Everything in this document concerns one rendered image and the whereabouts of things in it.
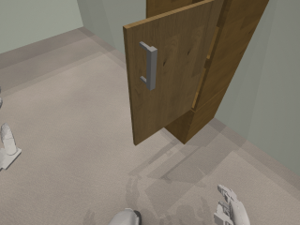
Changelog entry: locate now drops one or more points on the left robot shin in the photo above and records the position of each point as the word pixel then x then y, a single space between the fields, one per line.
pixel 129 210

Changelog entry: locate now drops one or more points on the cupboard door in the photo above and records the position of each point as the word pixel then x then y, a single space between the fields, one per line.
pixel 182 38

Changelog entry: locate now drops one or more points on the robot left hand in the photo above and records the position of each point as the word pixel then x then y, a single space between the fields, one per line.
pixel 8 154

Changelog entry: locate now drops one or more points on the robot left thigh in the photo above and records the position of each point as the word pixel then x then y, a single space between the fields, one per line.
pixel 125 218

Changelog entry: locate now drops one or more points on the robot right hand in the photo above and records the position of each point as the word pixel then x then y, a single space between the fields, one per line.
pixel 234 212

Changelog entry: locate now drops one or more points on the handle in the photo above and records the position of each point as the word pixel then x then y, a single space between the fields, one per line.
pixel 151 66

